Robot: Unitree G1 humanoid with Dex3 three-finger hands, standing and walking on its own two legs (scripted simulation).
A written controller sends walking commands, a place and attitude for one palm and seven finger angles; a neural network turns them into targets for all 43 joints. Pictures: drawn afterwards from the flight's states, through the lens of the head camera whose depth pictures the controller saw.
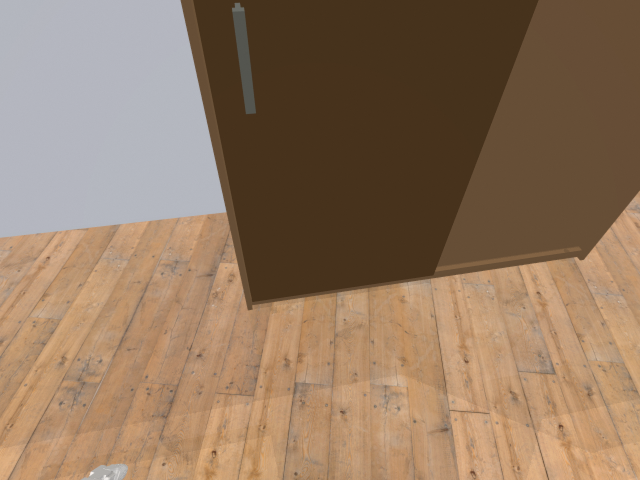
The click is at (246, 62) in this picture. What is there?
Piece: wardrobe's sliding door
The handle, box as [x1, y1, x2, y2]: [232, 3, 255, 113]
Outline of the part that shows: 235,3 235,7 232,8 245,110 246,113 254,113 255,108 243,7 239,5 239,3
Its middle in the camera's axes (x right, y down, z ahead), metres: -0.15 -0.35 +0.76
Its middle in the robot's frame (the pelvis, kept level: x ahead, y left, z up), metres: +0.81 +0.20 +0.16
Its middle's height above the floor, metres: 0.93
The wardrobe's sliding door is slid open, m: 0.00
